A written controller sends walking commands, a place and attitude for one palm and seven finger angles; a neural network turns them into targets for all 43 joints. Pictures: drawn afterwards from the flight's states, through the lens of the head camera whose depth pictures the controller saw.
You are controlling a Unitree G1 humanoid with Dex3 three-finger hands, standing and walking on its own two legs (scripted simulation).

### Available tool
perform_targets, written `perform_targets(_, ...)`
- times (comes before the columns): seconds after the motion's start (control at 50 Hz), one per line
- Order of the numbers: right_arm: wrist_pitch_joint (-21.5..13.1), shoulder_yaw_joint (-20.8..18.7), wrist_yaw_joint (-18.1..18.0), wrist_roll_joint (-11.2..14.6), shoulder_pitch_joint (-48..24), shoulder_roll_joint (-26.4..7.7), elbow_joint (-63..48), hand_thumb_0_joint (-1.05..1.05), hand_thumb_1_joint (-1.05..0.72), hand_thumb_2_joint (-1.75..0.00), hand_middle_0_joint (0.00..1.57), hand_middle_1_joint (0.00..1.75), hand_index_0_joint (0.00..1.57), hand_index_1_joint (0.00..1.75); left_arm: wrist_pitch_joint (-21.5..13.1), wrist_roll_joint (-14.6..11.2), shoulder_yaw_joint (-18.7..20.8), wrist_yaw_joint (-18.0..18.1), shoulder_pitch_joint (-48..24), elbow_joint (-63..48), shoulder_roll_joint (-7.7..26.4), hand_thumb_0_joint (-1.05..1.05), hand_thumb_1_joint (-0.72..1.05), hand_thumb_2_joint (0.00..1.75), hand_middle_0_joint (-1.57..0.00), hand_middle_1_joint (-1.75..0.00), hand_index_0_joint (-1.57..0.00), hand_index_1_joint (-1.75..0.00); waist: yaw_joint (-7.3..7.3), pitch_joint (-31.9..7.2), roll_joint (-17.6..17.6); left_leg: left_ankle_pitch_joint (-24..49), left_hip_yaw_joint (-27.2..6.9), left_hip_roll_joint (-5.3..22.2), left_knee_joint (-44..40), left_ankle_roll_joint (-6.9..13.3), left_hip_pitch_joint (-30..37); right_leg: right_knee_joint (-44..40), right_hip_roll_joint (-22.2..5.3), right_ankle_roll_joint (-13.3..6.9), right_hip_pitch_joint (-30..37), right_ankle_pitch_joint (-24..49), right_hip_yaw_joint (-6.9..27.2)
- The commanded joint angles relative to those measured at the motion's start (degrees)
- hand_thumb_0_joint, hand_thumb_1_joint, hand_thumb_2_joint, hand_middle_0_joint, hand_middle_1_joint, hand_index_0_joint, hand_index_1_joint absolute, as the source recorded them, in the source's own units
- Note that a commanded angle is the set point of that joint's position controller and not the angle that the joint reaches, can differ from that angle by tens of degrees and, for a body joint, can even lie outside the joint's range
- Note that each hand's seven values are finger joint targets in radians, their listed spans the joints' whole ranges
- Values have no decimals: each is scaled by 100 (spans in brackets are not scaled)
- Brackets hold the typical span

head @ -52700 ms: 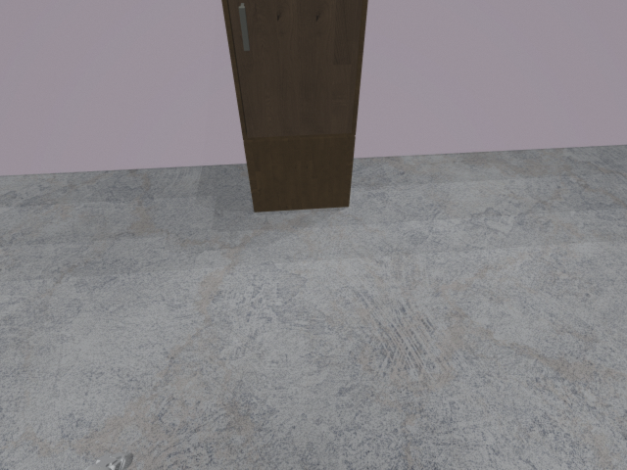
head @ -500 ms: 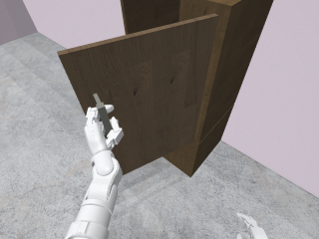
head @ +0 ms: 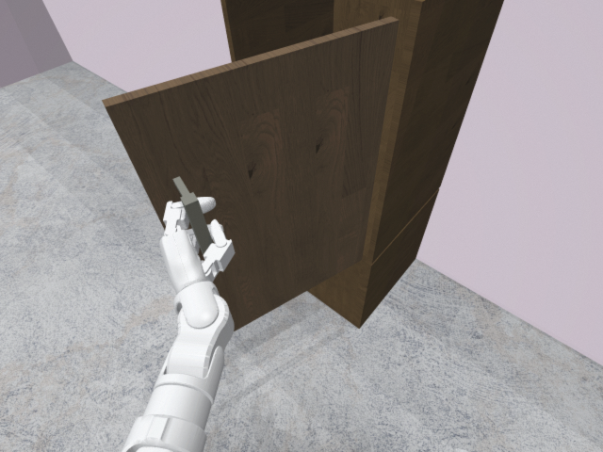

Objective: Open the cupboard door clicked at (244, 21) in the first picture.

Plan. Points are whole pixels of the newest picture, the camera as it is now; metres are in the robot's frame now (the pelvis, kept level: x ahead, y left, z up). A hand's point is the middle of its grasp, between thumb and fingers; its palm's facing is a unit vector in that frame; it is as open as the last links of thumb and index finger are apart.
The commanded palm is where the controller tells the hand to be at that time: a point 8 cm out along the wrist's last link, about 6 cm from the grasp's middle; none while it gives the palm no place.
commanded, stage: pull the door open along its arc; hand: left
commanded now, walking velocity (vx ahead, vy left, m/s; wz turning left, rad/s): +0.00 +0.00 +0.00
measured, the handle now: (195, 220) +0.41 +0.17 +0.09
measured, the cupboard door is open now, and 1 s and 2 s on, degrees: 73 82 84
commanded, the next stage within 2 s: open thumb and fingers to let go in 0.16 s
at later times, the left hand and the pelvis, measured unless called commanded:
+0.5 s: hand (250, 260) +0.34 +0.08 +0.10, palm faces +0.44 -0.90 -0.01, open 6.9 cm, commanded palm +0.29 +0.12 +0.09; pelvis +0.00 -0.01 +0.00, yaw +2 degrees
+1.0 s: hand (255, 267) +0.33 +0.07 +0.09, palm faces +0.42 -0.91 -0.03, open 14.9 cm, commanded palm +0.28 +0.11 +0.09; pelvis +0.00 +0.00 +0.00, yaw +1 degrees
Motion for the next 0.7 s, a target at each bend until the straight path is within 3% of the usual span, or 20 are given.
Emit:
perform_targets(0.0,-397,-208,-30,6,-762,-552,-1096,0,-90,-90,20,30,20,30,-385,146,-548,-10,-941,-1917,-186,0,90,90,-40,-135,-40,-135,131,-1452,-762,1447,2,-34,-539,87,895,-827,-78,110,890,1943,138)
perform_targets(0.08,-451,-189,7,-2,-943,-504,-1230,0,-90,-90,20,30,20,30,-226,301,-958,177,-262,-2571,-474,0,90,90,-40,-135,-40,-135,178,-1182,-668,1363,12,-24,-608,79,970,-918,-100,87,888,1704,126)
perform_targets(0.14,-429,-145,-38,-48,-1068,-494,-1171,0,-90,-90,20,30,20,30,-87,462,-927,450,-762,-2603,-365,0,90,90,-40,-135,-40,-135,69,-782,-705,961,-2,-54,-567,97,862,-1093,-158,112,543,1073,212)
perform_targets(0.18,-405,-128,-85,-73,-1158,-461,-1066,0,-90,-90,20,30,20,30,-11,607,-885,612,-1071,-2417,-266,0,90,90,-40,-135,-40,-135,-29,-510,-913,730,-31,-68,-500,115,828,-1321,-214,134,342,592,326)
perform_targets(0.24,-367,-101,-101,-106,-1286,-361,-1038,0,-90,-90,20,30,20,30,64,679,-1043,718,-1191,-2300,-550,0,90,90,-40,-135,-40,-135,16,-778,-732,713,-31,-118,-442,108,884,-1238,-245,124,340,598,336)
perform_targets(0.28,-325,-99,-121,-107,-1256,-347,-984,0,-90,-90,20,30,20,30,67,708,-998,707,-1318,-2214,-468,0,76,84,-39,-134,-39,-134,-3,-957,-845,781,-64,-117,-426,105,902,-1169,-238,129,410,759,320)
perform_targets(0.34,-265,-93,-125,-94,-1304,-307,-1021,0,-90,-90,20,30,20,30,61,669,-1116,632,-1335,-2253,-614,0,55,75,-38,-131,-38,-131,15,-1232,-545,968,-52,-118,-408,87,991,-950,-216,113,500,1206,248)
perform_targets(0.42,-186,-78,-121,-79,-1266,-324,-1049,0,-90,-90,20,30,20,30,139,545,-1142,472,-1212,-2017,-680,0,27,63,-35,-128,-35,-128,-13,-1206,-728,1146,-93,-99,-404,71,977,-856,-198,130,571,1605,174)
perform_targets(0.5,-81,-49,-147,-59,-1290,-338,-1141,0,-90,-90,20,30,20,30,275,412,-968,381,-976,-1893,-586,0,-1,51,-33,-125,-33,-125,71,-1136,-920,1199,-96,-113,-449,67,898,-918,-236,173,726,1856,221)
perform_targets(0.56,-68,-63,-122,-73,-1276,-317,-1190,0,-90,-90,20,30,20,30,256,524,-1156,439,-1243,-2260,-735,0,-22,42,-32,-123,-32,-123,67,-1255,-711,1412,-96,-82,-413,65,1030,-781,-196,117,681,1947,151)
perform_targets(0.64,-68,-87,-86,-83,-1237,-316,-1192,0,-90,-90,20,30,20,30,209,597,-1161,505,-1104,-2441,-708,0,-50,30,-30,-120,-30,-120,78,-1330,-741,1551,-114,-45,-358,59,1055,-689,-168,88,678,2021,116)
perform_targets(0.68,-74,-100,-70,-77,-1234,-321,-1203,0,-90,-90,20,30,20,30,209,656,-1263,508,-992,-2474,-747,0,-50,30,-30,-120,-30,-120,78,-1325,-716,1587,-125,-37,-326,54,1032,-658,-161,73,665,2026,108)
